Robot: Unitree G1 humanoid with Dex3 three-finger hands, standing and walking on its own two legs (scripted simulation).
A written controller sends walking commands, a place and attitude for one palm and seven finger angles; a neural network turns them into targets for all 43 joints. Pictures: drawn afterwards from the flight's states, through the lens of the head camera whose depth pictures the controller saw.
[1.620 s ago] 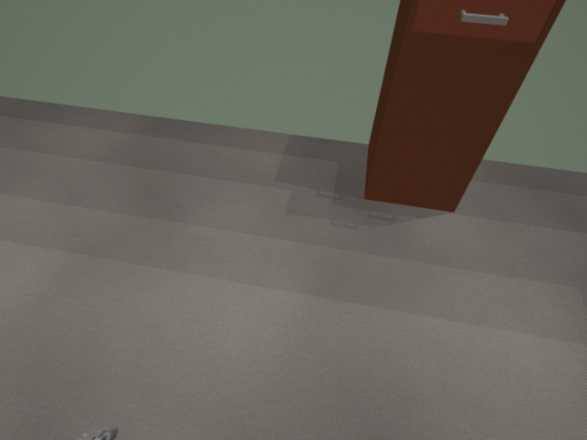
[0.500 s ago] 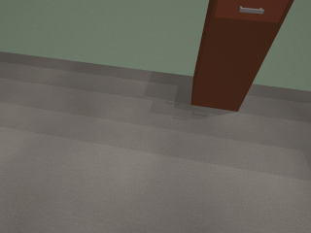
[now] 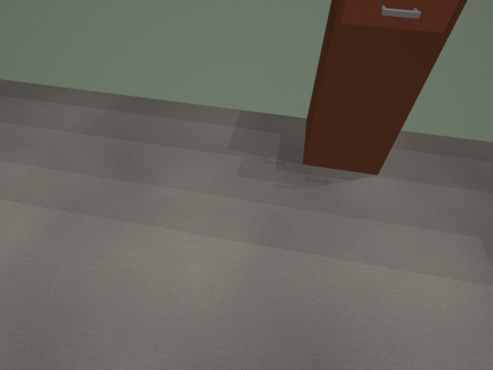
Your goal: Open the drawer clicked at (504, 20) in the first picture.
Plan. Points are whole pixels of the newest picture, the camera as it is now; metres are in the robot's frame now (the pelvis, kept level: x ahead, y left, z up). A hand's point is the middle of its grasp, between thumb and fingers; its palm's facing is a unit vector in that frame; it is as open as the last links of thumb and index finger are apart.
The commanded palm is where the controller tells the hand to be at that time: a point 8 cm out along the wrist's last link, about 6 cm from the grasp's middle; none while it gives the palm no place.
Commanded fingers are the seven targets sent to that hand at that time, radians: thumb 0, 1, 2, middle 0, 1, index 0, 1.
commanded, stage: walk to a spot facing it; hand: left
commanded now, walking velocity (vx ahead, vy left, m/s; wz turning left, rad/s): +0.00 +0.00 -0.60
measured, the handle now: (399, 11) +1.29 -0.48 +0.09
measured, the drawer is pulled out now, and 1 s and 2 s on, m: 0.00 0.00 0.00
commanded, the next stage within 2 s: none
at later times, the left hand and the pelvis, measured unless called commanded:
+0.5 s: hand out of the picture +0.05 +0.15 -0.17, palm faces -0.20 -0.95 -0.23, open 7.4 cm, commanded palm none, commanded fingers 0.00 0.90 0.90 -0.20 -0.30 -0.20 -0.30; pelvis -0.02 -0.03 -0.01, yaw -14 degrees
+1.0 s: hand (169, 340) +0.20 +0.17 -0.17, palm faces -0.48 -0.86 -0.19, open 7.4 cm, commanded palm none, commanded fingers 0.00 0.90 0.90 -0.20 -0.30 -0.20 -0.30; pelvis +0.02 +0.02 +0.00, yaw -32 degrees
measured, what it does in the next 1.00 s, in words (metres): steps on the spot, turning right: left foot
